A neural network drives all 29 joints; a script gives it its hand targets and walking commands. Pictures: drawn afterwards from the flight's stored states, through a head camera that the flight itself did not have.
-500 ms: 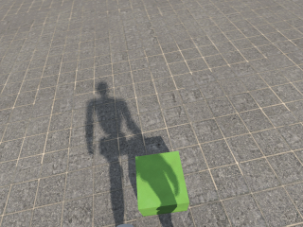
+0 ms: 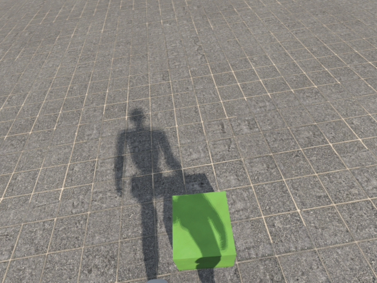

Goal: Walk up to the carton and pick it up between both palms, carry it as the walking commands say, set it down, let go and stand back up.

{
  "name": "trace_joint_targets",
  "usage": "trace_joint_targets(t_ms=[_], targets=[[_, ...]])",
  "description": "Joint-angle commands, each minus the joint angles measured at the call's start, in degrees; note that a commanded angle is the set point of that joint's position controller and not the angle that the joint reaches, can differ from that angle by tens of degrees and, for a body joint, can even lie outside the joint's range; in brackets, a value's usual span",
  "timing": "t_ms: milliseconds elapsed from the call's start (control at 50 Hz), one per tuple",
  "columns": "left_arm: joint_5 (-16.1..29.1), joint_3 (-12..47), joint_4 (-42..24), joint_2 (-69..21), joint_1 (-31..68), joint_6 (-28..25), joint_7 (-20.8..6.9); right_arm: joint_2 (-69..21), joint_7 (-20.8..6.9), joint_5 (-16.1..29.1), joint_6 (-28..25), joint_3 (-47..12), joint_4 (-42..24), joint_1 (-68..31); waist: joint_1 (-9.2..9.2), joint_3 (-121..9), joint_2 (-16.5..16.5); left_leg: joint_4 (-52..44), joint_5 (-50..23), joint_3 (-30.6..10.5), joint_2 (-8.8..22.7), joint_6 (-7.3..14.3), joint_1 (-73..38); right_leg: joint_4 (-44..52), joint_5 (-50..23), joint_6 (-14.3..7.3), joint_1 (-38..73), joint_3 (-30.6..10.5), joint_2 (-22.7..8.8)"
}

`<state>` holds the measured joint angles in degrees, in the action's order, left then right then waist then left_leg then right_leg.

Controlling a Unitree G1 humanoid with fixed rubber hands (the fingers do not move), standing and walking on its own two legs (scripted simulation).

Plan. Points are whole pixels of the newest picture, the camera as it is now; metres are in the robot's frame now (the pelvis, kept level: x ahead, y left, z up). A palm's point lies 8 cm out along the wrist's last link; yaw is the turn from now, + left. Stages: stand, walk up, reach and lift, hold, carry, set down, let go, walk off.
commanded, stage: walk up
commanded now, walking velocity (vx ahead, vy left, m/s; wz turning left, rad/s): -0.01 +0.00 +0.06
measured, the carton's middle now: (202, 230) +0.46 +0.01 -0.67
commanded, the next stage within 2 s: none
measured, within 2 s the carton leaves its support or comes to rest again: neither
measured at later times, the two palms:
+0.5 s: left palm out of the picture +0.07 +0.25 -0.13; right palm out of the picture -0.02 -0.22 -0.16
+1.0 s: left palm out of the picture +0.05 +0.24 -0.11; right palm out of the picture -0.01 -0.24 -0.16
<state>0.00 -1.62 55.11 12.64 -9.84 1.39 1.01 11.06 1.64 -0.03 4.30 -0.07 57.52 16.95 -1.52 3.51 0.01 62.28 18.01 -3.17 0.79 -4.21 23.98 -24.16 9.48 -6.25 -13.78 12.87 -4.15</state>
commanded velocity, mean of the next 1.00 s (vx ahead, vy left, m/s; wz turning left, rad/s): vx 0.02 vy -0.05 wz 0.03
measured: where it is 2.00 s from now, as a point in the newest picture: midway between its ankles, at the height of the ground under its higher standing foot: outside the picture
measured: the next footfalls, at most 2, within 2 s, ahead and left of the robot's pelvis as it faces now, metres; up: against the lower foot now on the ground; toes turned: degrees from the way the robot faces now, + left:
left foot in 0.20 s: +0.02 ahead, +0.19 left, +0.00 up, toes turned -2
right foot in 0.44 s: +0.04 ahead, -0.05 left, +0.00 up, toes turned -6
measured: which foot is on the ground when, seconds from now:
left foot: up 0.00-0.18, down 0.20-0.46, up 0.48-1.00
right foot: down 0.00-0.18, up 0.20-0.42, down 0.44-1.00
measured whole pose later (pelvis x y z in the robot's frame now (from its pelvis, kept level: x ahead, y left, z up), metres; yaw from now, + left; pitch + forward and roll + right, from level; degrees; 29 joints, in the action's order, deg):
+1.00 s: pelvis -0.02 -0.02 +0.00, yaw +2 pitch -1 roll +4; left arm 0.0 -0.6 55.1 13.1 -10.3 2.0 0.9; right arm 9.6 2.2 0.0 3.3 -0.1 59.0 15.8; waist -2.0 2.6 0.2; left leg 53.8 19.1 -4.6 1.9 -3.3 23.0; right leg -24.8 13.1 -7.8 -11.9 9.0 0.1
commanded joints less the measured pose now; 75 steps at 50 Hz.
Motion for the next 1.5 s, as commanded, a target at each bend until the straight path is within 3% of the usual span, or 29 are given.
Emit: trace_joint_targets(t_ms=[0,100,120,140,160,180,200,220,260,340,420,460,480,500,600,680,840,1060,1080,1160,1200,1220,1240,1260,1300,1380,1420,1460,1480], targets=[[-0.6,-1.1,-3.2,7.1,-0.8,-0.3,0.8,3.6,-0.5,-2.2,-1.7,1.8,-0.1,5.3,-0.04,-2.3,-5.8,-10.9,4.0,4.0,1.8,1.6,-0.6,11.6,14.8,-2.3,0.8,-8.8,-13.9],[-1.2,-3.4,-5.9,10.3,4.7,0.8,-0.1,4.2,-0.5,-2.3,-2.5,2.0,4.4,16.4,-4.53,-5.5,-11.4,-23.1,1.7,10.3,1.1,4.4,-12.8,7.6,31.0,1.3,-5.7,-6.7,-12.2],[-1.4,-3.7,-5.8,9.4,4.4,2.0,-0.1,6.6,0.0,-1.7,-2.9,3.0,5.3,21.4,-7.02,-3.5,-6.2,-28.6,0.6,10.0,0.6,5.3,-19.9,-3.1,31.9,2.5,-12.8,-2.1,-7.4],[-1.3,-2.4,-7.1,4.3,3.4,2.1,-0.6,7.9,0.4,-2.4,-3.3,3.0,5.6,21.8,-6.97,3.6,7.6,-41.6,11.9,-4.1,6.7,8.2,-13.5,-13.0,30.3,3.8,-16.0,-0.9,-1.7],[-1.2,-1.7,-8.2,2.3,5.2,3.0,-1.5,12.9,0.7,-3.6,-4.1,4.1,1.9,14.7,-5.4,9.7,19.2,-57.7,30.1,-31.9,20.3,12.6,-4.6,-28.2,23.5,6.6,-22.3,-2.9,4.1],[-1.4,-2.5,-7.8,4.2,6.4,3.1,-2.0,13.3,1.6,-3.8,-4.9,3.7,-0.5,8.7,-1.8,11.0,9.6,-60.7,28.5,-40.3,21.9,12.4,0.0,-33.1,17.1,6.7,-21.9,-12.3,3.7],[-0.9,-0.9,-7.8,2.6,3.3,2.2,-1.7,12.9,1.7,-2.4,-5.7,3.4,-4.4,-4.1,1.67,8.5,18.5,-54.9,-1.8,-30.4,18.4,11.3,-0.3,-30.8,16.6,6.9,-18.5,-13.2,4.2],[-0.5,-1.9,-5.6,6.4,2.7,2.6,-1.4,14.1,1.8,-2.4,-6.0,3.3,-3.7,-0.7,1.94,3.9,11.8,-50.4,-13.4,-28.9,17.9,12.6,-0.5,-33.2,14.3,7.9,-13.8,-17.2,3.2],[0.1,-0.5,-5.0,5.0,-0.4,1.1,-1.7,8.9,1.0,-2.2,-6.7,0.9,-3.2,-3.2,2.15,-5.2,16.3,-46.1,-20.8,-12.9,8.5,10.4,-3.9,-24.0,11.9,7.0,-4.2,-12.8,4.9],[0.7,0.0,-3.6,1.9,0.7,1.5,-0.6,7.9,1.9,-2.7,-6.1,1.9,0.4,7.3,-1.36,-5.1,11.7,-41.2,-34.5,-15.3,14.8,12.4,-15.3,-12.9,15.9,7.2,-7.7,-12.2,4.7],[1.0,-1.3,-1.3,4.8,-7.7,0.4,0.1,6.0,1.8,-1.7,-5.7,2.3,-0.8,4.7,3.37,-7.3,8.5,-36.1,-23.2,-9.7,9.2,7.7,-4.3,6.6,-2.6,5.6,16.6,-10.3,0.2],[0.2,-1.0,1.9,8.4,-11.5,-1.0,0.5,1.3,1.3,-1.5,-4.9,1.2,-0.8,6.1,4.27,-10.4,-9.1,-20.6,11.2,-1.6,1.4,2.4,5.9,2.4,-37.9,0.6,24.3,-20.5,-17.5],[0.8,-1.8,-0.1,8.9,-8.3,-0.3,0.5,4.4,2.0,-1.0,-4.5,3.0,-2.5,5.1,4.09,-9.9,-13.6,-11.0,13.4,1.3,2.3,2.2,5.1,1.7,-38.1,-3.1,18.3,-14.5,-14.4],[0.0,-0.4,1.3,7.0,-8.7,-0.8,1.0,3.3,1.2,-1.7,-3.4,2.9,-1.3,4.7,2.78,-7.5,-3.7,-10.3,12.1,-1.2,2.8,2.1,5.9,2.5,-39.1,-0.1,18.8,-17.4,-16.4],[0.6,0.0,-0.7,4.4,-3.9,-0.9,1.3,3.3,0.9,-1.8,-1.9,2.8,0.0,4.0,1.45,-3.2,-6.7,-1.2,2.9,3.3,2.3,1.0,4.7,5.0,-28.2,-0.9,8.5,-8.9,-10.0],[0.4,0.4,-0.3,5.1,-7.7,-1.6,1.3,3.2,0.5,-2.3,-0.9,2.4,2.3,5.6,1.33,-3.1,-2.6,-3.8,-0.1,1.2,2.3,0.1,7.4,5.2,-27.7,4.8,12.6,-13.4,-12.3],[0.0,0.1,-1.1,6.6,-4.8,-1.5,1.2,4.5,0.5,-2.6,-1.2,2.6,0.5,1.9,2.43,0.2,-4.8,-3.9,1.8,1.0,2.0,0.9,6.0,10.2,0.5,-4.1,3.4,-16.7,-13.5],[-0.3,-0.3,-1.2,5.8,-3.4,-0.3,0.7,2.0,0.3,-2.4,-3.3,0.6,1.2,0.0,2.08,-1.8,-5.3,-21.1,2.1,3.8,2.1,1.8,0.8,8.8,9.9,-3.0,5.3,-13.7,-10.1],[0.0,-2.0,-1.4,8.7,-2.7,-0.1,0.5,4.1,0.2,-2.1,-3.7,1.7,2.5,4.7,0.98,-5.1,-12.4,-20.8,0.4,8.4,2.1,2.6,-3.9,9.0,17.4,-2.5,4.9,-10.6,-8.1],[0.1,-1.4,-1.6,6.7,0.6,0.9,0.4,3.7,1.2,-2.1,-4.7,1.5,4.4,11.0,-3.2,-2.5,-0.4,-37.1,-6.2,7.0,1.5,4.7,-11.1,-0.4,17.2,1.3,0.5,-7.1,-3.6],[-0.6,0.0,-3.2,3.4,0.7,0.9,-0.5,12.3,1.9,-3.1,-5.2,3.6,2.4,11.9,-3.1,3.2,16.8,-51.2,5.1,-25.6,19.6,11.6,-10.6,-18.7,19.8,5.4,-14.4,-3.0,5.1],[-1.1,-1.0,-5.0,4.0,3.6,1.4,-0.5,12.8,2.4,-3.3,-5.7,3.2,1.5,9.5,-1.73,4.7,11.5,-54.4,-1.2,-33.6,23.1,13.7,-8.9,-27.8,19.8,6.0,-17.2,-12.1,5.2],[-0.5,-1.3,-5.3,4.3,1.8,1.4,-0.6,13.1,2.6,-2.6,-5.7,3.4,0.3,6.5,-0.89,3.9,13.3,-53.0,-10.0,-31.9,24.2,16.6,-7.4,-30.1,19.7,6.7,-16.5,-15.0,4.8],[-0.5,-1.5,-4.5,6.0,0.4,0.7,-1.5,13.6,2.2,-2.9,-5.7,4.1,0.7,6.8,-1.19,-2.3,9.5,-53.4,7.5,-28.9,21.3,15.6,-11.9,-31.9,15.8,6.1,-15.4,-16.1,2.4],[-0.3,-1.9,-3.6,5.4,1.8,1.4,-1.1,11.2,2.4,-2.6,-5.9,2.9,0.3,4.9,-0.21,-0.2,6.4,-46.1,-26.2,-21.0,17.3,12.5,-11.1,-29.7,16.0,8.0,-14.0,-15.9,3.3],[0.4,-0.6,-2.8,3.3,0.0,1.3,-1.2,9.7,2.2,-2.8,-5.8,2.8,0.9,6.8,-0.9,-7.1,15.5,-41.1,-43.0,-13.8,15.8,11.7,-16.9,-15.9,16.8,7.7,-7.5,-12.1,5.3],[1.3,-0.1,-3.0,2.5,-3.4,0.4,-0.6,9.0,1.7,-2.5,-5.2,2.9,-0.6,3.3,1.42,-6.9,19.0,-38.6,-33.7,-9.3,12.1,9.5,-9.4,-3.4,8.3,6.3,2.3,-9.9,4.9],[0.8,-1.4,0.0,4.5,-11.4,-0.9,0.1,2.7,0.7,-1.3,-5.3,1.7,-1.3,3.1,4.67,-10.4,5.5,-32.3,-7.8,-2.3,3.3,5.0,0.4,5.5,-3.4,6.1,19.4,-12.8,-3.6],[0.1,-2.1,0.3,9.2,-13.0,-1.5,0.2,1.7,0.6,-1.2,-4.9,1.2,-1.7,3.3,4.71,-9.1,-8.1,-23.3,9.1,-0.5,0.5,3.3,5.3,8.1,-12.7,3.9,20.0,-23.4,-16.2]])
